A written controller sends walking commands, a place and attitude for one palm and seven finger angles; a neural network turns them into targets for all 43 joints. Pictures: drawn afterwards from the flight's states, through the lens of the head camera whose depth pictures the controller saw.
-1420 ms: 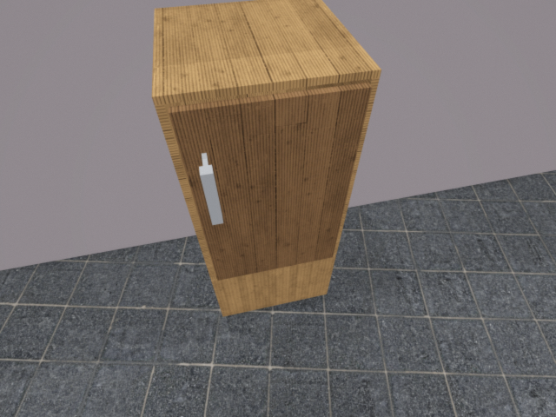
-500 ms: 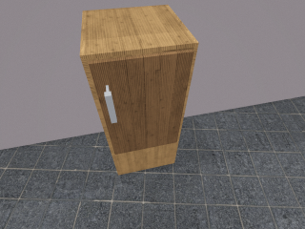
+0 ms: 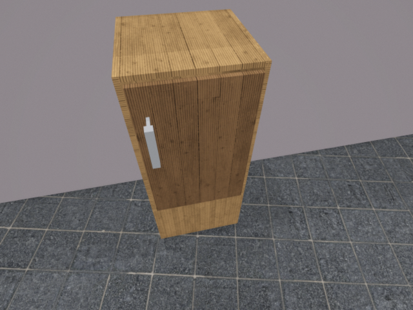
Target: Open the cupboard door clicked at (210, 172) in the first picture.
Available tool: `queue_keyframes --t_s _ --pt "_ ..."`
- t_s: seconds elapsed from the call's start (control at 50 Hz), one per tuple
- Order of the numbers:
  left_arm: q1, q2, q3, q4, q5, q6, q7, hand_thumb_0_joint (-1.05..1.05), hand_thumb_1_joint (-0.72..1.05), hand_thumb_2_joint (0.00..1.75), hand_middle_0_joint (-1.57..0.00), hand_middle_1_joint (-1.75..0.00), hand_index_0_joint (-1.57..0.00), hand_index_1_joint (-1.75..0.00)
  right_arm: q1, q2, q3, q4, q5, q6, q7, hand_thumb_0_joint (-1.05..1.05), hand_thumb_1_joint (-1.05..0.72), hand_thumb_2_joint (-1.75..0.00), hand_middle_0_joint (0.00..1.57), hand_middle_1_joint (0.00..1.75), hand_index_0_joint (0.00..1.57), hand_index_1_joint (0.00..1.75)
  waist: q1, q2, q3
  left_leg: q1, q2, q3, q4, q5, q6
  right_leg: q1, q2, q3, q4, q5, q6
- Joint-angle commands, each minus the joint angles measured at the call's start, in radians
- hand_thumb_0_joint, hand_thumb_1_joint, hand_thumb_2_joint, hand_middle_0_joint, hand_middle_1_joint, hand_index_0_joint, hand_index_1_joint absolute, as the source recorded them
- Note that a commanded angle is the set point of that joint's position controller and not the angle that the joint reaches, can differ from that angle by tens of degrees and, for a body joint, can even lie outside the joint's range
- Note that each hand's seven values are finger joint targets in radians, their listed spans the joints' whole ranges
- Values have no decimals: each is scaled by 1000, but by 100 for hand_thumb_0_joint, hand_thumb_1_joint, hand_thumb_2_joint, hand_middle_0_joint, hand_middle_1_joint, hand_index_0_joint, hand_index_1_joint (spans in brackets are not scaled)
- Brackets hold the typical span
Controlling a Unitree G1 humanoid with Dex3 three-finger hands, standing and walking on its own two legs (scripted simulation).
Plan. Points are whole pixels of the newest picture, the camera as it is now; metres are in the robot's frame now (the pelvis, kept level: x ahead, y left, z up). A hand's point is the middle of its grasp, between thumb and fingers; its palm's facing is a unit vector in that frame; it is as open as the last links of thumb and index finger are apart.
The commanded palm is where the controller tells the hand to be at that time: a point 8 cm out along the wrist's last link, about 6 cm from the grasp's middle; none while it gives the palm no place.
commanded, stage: look at it before walking up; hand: left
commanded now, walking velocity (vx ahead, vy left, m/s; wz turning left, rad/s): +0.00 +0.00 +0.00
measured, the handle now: (152, 143) +0.55 +0.19 -0.04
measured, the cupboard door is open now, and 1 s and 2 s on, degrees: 0 0 0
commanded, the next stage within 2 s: shuffle to correct the standing spot in 0.02 s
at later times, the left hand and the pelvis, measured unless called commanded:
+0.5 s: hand out of the picture +0.01 +0.16 -0.19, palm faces +0.09 -0.97 -0.21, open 7.3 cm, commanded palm none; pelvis +0.04 -0.02 -0.01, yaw +5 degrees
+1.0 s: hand out of the picture +0.12 +0.12 -0.18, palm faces +0.23 -0.95 -0.20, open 7.3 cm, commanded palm none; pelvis +0.12 -0.08 -0.01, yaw +13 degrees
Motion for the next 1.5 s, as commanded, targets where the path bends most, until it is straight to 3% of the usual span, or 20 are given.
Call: queue_keyframes --t_s 0.0,0.36,0.46,0.52,0.6,0.62,0.64,0.66,0.7,0.78,0.96,0.98,1.02,1.06,1.12,1.24,1.26,1.3,1.38,1.48 --pt "-38 193 39 -55 0 -23 12 0 90 90 -20 -30 -20 -30 -29 -186 -33 -51 5 -23 -9 0 -90 -90 20 30 20 30 2 -12 -49 18 111 -96 -63 110 33 -20 -111 95 -77 94 -14" --pt "149 46 33 -37 10 17 4 0 90 90 -20 -30 -20 -30 98 -88 -44 -34 -8 9 -21 0 -90 -90 20 30 20 30 14 38 46 -127 158 -227 -29 -80 85 -58 -67 -34 61 -93 5" --pt "289 68 64 -28 13 14 16 0 90 90 -20 -30 -20 -30 113 15 -41 -68 -5 7 -35 0 -90 -90 20 30 20 30 47 -200 9 -317 16 19 321 -112 34 127 -224 116 -68 53 -90" --pt "294 19 59 -34 25 10 24 0 90 90 -20 -30 -20 -30 79 50 -51 -84 -3 4 -37 0 -90 -90 20 30 20 30 38 -106 56 -390 57 62 570 -371 29 107 -307 115 -58 355 -226" --pt "233 -5 52 -46 15 16 27 0 90 90 -20 -30 -20 -30 232 90 -48 -44 -7 -3 -34 0 -90 -90 20 30 20 30 -49 -86 15 -106 52 127 214 -111 36 -22 -208 -58 125 422 -139" --pt "235 -24 48 -50 6 20 22 0 90 90 -20 -30 -20 -30 337 52 -56 -9 -14 -8 -38 0 -90 -90 20 30 20 30 -87 -8 -20 64 102 37 79 74 65 -122 -151 -112 319 330 -75" --pt "279 -85 41 -72 -1 18 15 0 90 90 -20 -30 -20 -30 399 -62 -82 -2 -24 -12 -48 0 -90 -90 20 30 20 30 -84 242 -62 197 382 -355 -20 270 189 -348 -46 -167 549 -97 10" --pt "248 -45 37 -100 16 14 16 0 90 90 -20 -30 -20 -30 403 -98 -89 -15 -15 -3 -51 0 -90 -90 20 30 20 30 -90 143 -52 166 509 -473 -68 314 281 -397 -52 -70 680 -386 5" --pt "169 -56 50 -97 29 29 21 0 90 90 -20 -30 -20 -30 308 -55 -78 -32 -15 -9 -60 0 -90 -90 20 30 20 30 -53 109 83 -2 449 -385 -82 377 243 -439 -98 7 758 -308 20" --pt "226 -85 53 -70 16 46 0 0 90 90 -20 -30 -20 -30 202 -38 -76 -69 -9 -22 -62 0 -90 -90 20 30 20 30 2 119 16 -13 310 -116 -45 502 166 -354 -104 -18 664 -155 54" --pt "226 -42 77 -100 10 33 -10 0 90 90 -20 -30 -20 -30 141 -74 -121 -102 -20 15 -42 0 -90 -90 20 30 20 30 17 170 15 -140 239 -46 100 216 58 -78 -47 -124 156 9 48" --pt "262 -4 86 -92 12 25 -9 0 90 90 -20 -30 -20 -30 155 -57 -121 -105 -17 17 -39 0 -90 -90 20 30 20 30 29 71 -6 -179 189 -14 185 119 25 -1 -68 -94 66 92 43" --pt "253 125 104 -114 26 20 3 0 90 90 -20 -30 -20 -30 179 70 -95 -145 -2 31 -34 0 -90 -90 20 30 20 30 37 -313 -63 -306 21 75 553 -451 -12 8 -347 171 -69 296 -97" --pt "185 87 100 -136 30 33 16 0 90 90 -20 -30 -20 -30 143 54 -100 -156 2 43 -45 0 -90 -90 20 30 20 30 32 -344 -58 -322 34 20 754 -455 21 -60 -317 174 -83 244 -176" --pt "87 39 85 -181 31 39 29 0 90 90 -20 -30 -20 -30 137 58 -91 -135 3 36 -41 0 -90 -90 20 30 20 30 -5 -179 -40 -269 46 47 711 -390 8 -122 -282 66 3 421 -204" --pt "83 39 83 -196 11 50 34 0 90 90 -20 -30 -20 -30 222 71 -77 -123 10 28 -42 0 -90 -90 20 30 20 30 -36 -146 -93 -72 25 68 203 -123 12 -123 -259 96 86 412 -179" --pt "93 17 80 -194 1 52 30 0 90 90 -20 -30 -20 -30 243 50 -78 -117 8 21 -40 0 -90 -90 20 30 20 30 -44 -68 -99 29 62 27 57 -2 23 -176 -217 61 146 300 -126" --pt "106 -38 70 -221 0 60 26 0 90 90 -20 -30 -20 -30 143 -81 -90 -182 -14 19 -39 0 -90 -90 20 30 20 30 -20 266 -8 -104 439 -369 -114 244 230 -328 -19 -33 487 -349 19" --pt "143 -41 69 -142 8 56 20 0 90 90 -20 -30 -20 -30 3 10 -55 -192 -11 -5 -46 0 -90 -90 20 30 20 30 45 134 -8 -141 248 -107 -77 249 185 -256 -35 41 616 -204 41" --pt "130 -87 35 -103 5 24 20 0 90 90 -20 -30 -20 -30 103 2 -67 -118 -5 1 -31 0 -90 -90 20 30 20 30 8 92 -43 20 208 -59 10 265 146 -112 -44 -64 122 -120 47"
